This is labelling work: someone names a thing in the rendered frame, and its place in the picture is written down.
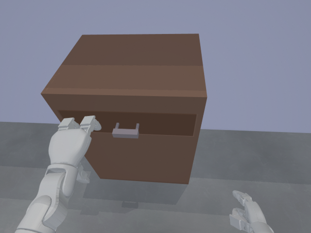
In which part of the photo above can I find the robot right hand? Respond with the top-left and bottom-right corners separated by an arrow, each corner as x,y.
229,190 -> 267,233

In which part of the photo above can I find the drawer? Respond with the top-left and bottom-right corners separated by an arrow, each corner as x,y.
58,110 -> 197,136

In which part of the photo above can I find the handle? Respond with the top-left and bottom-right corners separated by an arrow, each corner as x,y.
112,123 -> 139,138

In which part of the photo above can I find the robot left forearm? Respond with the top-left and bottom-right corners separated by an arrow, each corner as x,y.
15,163 -> 78,233

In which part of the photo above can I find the robot right forearm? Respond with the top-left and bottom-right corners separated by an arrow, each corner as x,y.
249,221 -> 274,233

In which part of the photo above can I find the robot left hand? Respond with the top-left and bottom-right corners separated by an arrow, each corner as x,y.
49,116 -> 102,183

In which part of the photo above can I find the cabinet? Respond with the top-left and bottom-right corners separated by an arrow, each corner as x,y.
41,33 -> 207,184

